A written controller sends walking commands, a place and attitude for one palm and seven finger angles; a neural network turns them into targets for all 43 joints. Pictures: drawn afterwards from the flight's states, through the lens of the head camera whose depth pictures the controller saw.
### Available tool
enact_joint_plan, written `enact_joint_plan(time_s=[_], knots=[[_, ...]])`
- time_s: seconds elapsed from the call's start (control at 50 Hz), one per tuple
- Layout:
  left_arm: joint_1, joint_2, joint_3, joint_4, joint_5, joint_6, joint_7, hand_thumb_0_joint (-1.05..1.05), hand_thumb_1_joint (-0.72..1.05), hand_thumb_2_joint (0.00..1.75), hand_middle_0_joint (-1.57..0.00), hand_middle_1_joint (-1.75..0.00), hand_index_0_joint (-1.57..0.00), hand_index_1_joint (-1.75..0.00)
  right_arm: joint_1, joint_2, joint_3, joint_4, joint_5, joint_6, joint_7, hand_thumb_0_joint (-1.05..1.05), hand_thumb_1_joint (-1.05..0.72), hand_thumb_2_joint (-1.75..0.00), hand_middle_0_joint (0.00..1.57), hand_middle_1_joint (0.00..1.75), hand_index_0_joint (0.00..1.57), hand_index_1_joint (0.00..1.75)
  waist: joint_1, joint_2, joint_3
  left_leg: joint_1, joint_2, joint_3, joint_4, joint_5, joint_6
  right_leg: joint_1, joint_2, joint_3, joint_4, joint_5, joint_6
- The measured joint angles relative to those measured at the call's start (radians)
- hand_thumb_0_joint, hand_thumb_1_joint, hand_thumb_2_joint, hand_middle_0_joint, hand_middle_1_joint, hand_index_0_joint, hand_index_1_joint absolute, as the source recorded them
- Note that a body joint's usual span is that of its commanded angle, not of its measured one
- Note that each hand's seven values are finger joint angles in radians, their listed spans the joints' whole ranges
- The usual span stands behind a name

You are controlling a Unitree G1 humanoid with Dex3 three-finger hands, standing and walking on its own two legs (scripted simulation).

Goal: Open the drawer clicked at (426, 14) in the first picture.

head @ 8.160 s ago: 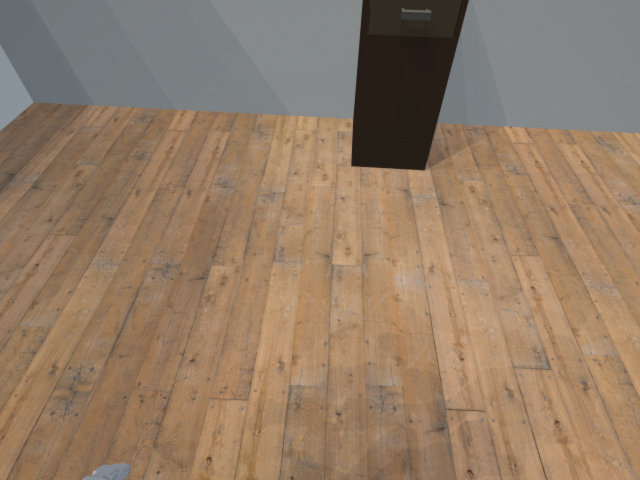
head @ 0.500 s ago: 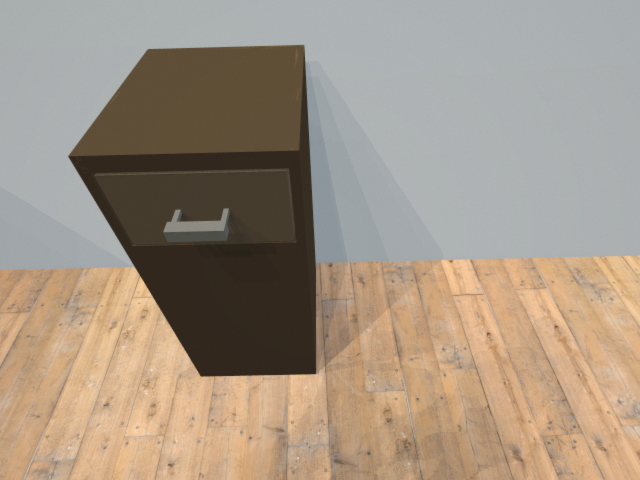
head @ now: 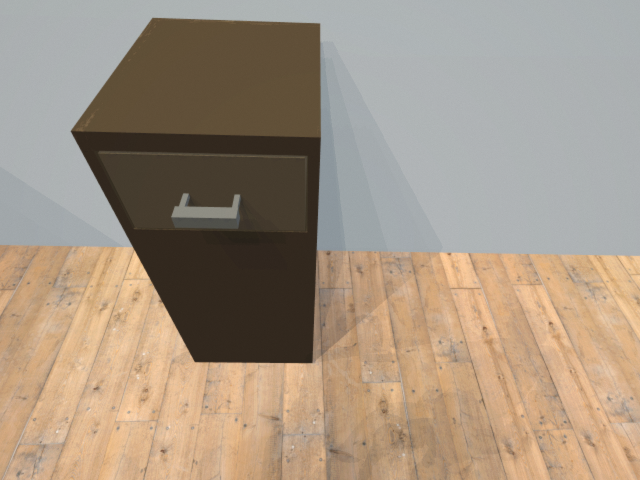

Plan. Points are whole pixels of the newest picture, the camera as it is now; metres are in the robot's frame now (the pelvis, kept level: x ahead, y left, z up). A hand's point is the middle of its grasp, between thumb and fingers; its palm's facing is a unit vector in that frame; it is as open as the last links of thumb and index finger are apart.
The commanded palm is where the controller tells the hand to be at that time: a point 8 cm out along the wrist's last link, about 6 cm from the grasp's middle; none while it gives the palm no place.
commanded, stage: look again from close up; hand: left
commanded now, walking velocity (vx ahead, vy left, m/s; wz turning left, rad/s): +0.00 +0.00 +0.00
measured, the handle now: (209, 208) +0.54 +0.23 -0.01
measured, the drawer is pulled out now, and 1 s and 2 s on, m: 0.00 0.00 0.00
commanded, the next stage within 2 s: raise the hand with hooked fingers in 0.28 s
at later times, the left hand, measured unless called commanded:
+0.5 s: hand out of the picture +0.09 +0.23 -0.11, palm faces -0.11 -0.86 -0.50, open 7.5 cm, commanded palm +0.11 +0.26 -0.04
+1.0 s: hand (123, 426) +0.18 +0.25 -0.03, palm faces +0.08 -0.05 -1.00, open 9.7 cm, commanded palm +0.16 +0.25 +0.03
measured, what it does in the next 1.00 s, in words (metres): stands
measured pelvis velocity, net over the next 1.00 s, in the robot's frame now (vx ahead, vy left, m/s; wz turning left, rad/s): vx -0.02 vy -0.02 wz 0.04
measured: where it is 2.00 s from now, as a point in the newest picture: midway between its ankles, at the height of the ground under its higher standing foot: outside the picture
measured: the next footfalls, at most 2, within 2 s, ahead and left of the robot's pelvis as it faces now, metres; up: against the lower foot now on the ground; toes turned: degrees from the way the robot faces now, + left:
none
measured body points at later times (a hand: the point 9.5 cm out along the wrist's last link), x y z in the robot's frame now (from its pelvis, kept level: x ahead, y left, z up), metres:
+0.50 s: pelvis -0.01 +0.03 +0.00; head +0.01 +0.03 +0.45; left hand +0.10 +0.27 -0.07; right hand +0.04 -0.21 -0.13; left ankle -0.01 +0.11 -0.73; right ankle -0.04 -0.09 -0.72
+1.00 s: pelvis -0.02 -0.02 -0.04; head +0.02 -0.04 +0.40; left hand +0.17 +0.25 +0.02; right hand +0.25 -0.22 -0.12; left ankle -0.01 +0.11 -0.73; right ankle -0.02 -0.08 -0.73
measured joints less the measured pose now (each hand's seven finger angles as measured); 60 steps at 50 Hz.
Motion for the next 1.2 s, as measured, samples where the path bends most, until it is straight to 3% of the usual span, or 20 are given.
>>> enact_joint_plan(time_s=[0.14, 0.4, 0.42, 0.44, 0.5, 0.54, 0.62, 0.66, 0.72, 0.76, 0.86, 0.96, 1.1, 1.2], knots=[[-0.033, 0.046, 0.002, -0.010, -0.003, 0.026, -0.008, 0.01, 0.91, 0.90, -0.20, -0.30, -0.20, -0.30, -0.002, 0.007, 0.020, -0.006, -0.007, 0.001, -0.008, 0.01, -0.94, -0.90, 0.20, 0.30, 0.20, 0.30, 0.023, -0.024, -0.028, 0.021, -0.038, 0.021, -0.014, 0.006, 0.031, 0.015, -0.039, 0.019, -0.004, 0.002, 0.032], [-0.043, 0.072, -0.006, 0.001, -0.002, 0.023, -0.010, 0.01, 0.91, 0.90, -0.20, -0.30, -0.20, -0.30, 0.023, -0.005, 0.037, 0.024, -0.002, -0.002, 0.003, 0.01, -0.93, -0.90, 0.20, 0.30, 0.20, 0.30, 0.009, -0.016, -0.020, 0.034, -0.069, 0.041, -0.093, 0.054, 0.051, 0.010, -0.068, 0.036, -0.050, 0.035, 0.055], [-0.002, 0.076, -0.015, -0.148, 0.044, 0.087, -0.004, 0.01, 0.91, 0.90, -0.20, -0.30, -0.20, -0.30, 0.043, -0.007, 0.040, -0.014, 0.012, -0.011, 0.002, 0.01, -0.93, -0.90, 0.20, 0.30, 0.21, 0.30, 0.012, -0.015, -0.014, 0.023, -0.067, 0.041, -0.085, 0.052, 0.050, -0.004, -0.067, 0.038, -0.037, 0.036, 0.050], [0.048, 0.088, -0.026, -0.332, 0.093, 0.108, 0.015, 0.01, 0.90, 0.89, -0.20, -0.30, -0.20, -0.31, 0.070, -0.007, 0.042, -0.053, 0.021, -0.055, -0.011, 0.01, -0.93, -0.90, 0.20, 0.30, 0.21, 0.30, 0.022, -0.020, -0.011, 0.019, -0.071, 0.048, -0.089, 0.055, 0.048, -0.032, -0.071, 0.041, 0.002, 0.031, 0.031], [0.120, 0.135, -0.066, -0.755, 0.211, 0.127, 0.128, 0.02, 0.88, 0.89, -0.20, -0.32, -0.21, -0.32, 0.103, -0.005, 0.026, -0.135, 0.035, -0.186, -0.041, 0.01, -0.92, -0.90, 0.20, 0.30, 0.21, 0.30, 0.013, -0.028, -0.033, -0.014, -0.096, 0.053, -0.098, 0.075, 0.044, -0.135, -0.071, 0.044, 0.125, -0.012, 0.006], [0.082, 0.166, -0.074, -0.898, 0.360, 0.115, 0.186, 0.02, 0.86, 0.88, -0.20, -0.33, -0.21, -0.33, 0.091, -0.019, 0.021, -0.202, 0.015, -0.207, -0.041, 0.01, -0.91, -0.90, 0.20, 0.30, 0.21, 0.30, -0.007, -0.023, -0.055, -0.080, -0.111, 0.047, -0.041, 0.063, 0.047, -0.192, -0.057, 0.048, 0.116, 0.008, -0.009], [-0.017, 0.188, -0.045, -0.950, 0.711, 0.079, 0.303, 0.01, 0.80, 0.85, -0.21, -0.37, -0.21, -0.37, 0.004, -0.064, 0.007, -0.320, -0.030, -0.124, -0.005, 0.01, -0.91, -0.90, 0.20, 0.30, 0.21, 0.30, 0.002, 0.029, -0.130, -0.208, -0.075, 0.070, 0.083, 0.011, 0.041, -0.324, -0.024, 0.071, 0.215, -0.006, -0.012], [-0.021, 0.192, -0.035, -0.953, 0.848, 0.057, 0.343, 0.01, 0.76, 0.83, -0.21, -0.39, -0.21, -0.40, -0.045, -0.069, -0.005, -0.376, -0.034, -0.067, 0.021, 0.01, -0.91, -0.90, 0.20, 0.30, 0.21, 0.30, 0.015, 0.027, -0.155, -0.255, -0.059, 0.089, 0.124, -0.007, 0.036, -0.379, -0.008, 0.089, 0.257, -0.015, -0.017], [0.019, 0.189, -0.044, -0.971, 0.985, 0.015, 0.366, 0.01, 0.70, 0.81, -0.21, -0.43, -0.21, -0.44, -0.099, -0.079, -0.015, -0.446, -0.031, 0.001, 0.047, 0.01, -0.91, -0.90, 0.20, 0.30, 0.21, 0.30, 0.044, 0.006, -0.167, -0.299, -0.047, 0.099, 0.162, -0.024, 0.026, -0.431, 0.003, 0.097, 0.301, -0.031, -0.027], [0.060, 0.190, -0.052, -0.986, 1.037, -0.009, 0.382, 0.01, 0.65, 0.79, -0.21, -0.46, -0.22, -0.46, -0.123, -0.087, -0.021, -0.479, -0.035, 0.031, 0.051, 0.01, -0.91, -0.90, 0.20, 0.30, 0.20, 0.30, 0.066, -0.009, -0.166, -0.322, -0.044, 0.090, 0.183, -0.032, 0.020, -0.450, 0.005, 0.087, 0.322, -0.042, -0.035], [0.102, 0.220, -0.035, -1.004, 1.070, -0.034, 0.435, 0.00, 0.53, 0.74, -0.24, -0.54, -0.24, -0.54, -0.170, -0.102, -0.037, -0.508, -0.056, 0.067, 0.036, 0.01, -0.91, -0.90, 0.20, 0.30, 0.20, 0.30, 0.110, -0.026, -0.162, -0.390, -0.042, 0.033, 0.261, -0.060, 0.003, -0.489, 0.002, 0.029, 0.374, -0.079, -0.054], [0.009, 0.262, -0.012, -1.017, 1.038, -0.026, 0.444, 0.01, 0.40, 0.69, -0.26, -0.61, -0.26, -0.61, -0.218, -0.089, -0.024, -0.489, -0.061, 0.066, 0.022, 0.01, -0.91, -0.90, 0.20, 0.30, 0.20, 0.30, 0.115, -0.005, -0.158, -0.429, -0.041, -0.015, 0.333, -0.096, -0.012, -0.501, 0.003, -0.020, 0.418, -0.117, -0.069], [-0.060, 0.267, -0.018, -1.058, 0.967, 0.072, 0.328, 0.01, 0.25, 0.62, -0.26, -0.72, -0.27, -0.72, -0.198, -0.029, 0.039, -0.469, -0.036, 0.099, 0.015, 0.01, -0.91, -0.90, 0.20, 0.30, 0.21, 0.30, 0.084, 0.019, -0.148, -0.317, -0.039, -0.004, 0.223, -0.071, -0.020, -0.402, 0.010, 0.000, 0.321, -0.090, -0.064], [-0.027, 0.281, -0.012, -1.093, 0.952, 0.054, 0.258, 0.00, 0.13, 0.57, -0.27, -0.79, -0.28, -0.79, -0.149, -0.032, 0.052, -0.457, -0.034, 0.105, 0.015, 0.01, -0.90, -0.90, 0.20, 0.30, 0.21, 0.30, 0.078, 0.022, -0.128, -0.236, -0.049, -0.011, 0.127, -0.039, -0.015, -0.334, 0.020, 0.035, 0.235, -0.053, -0.058]])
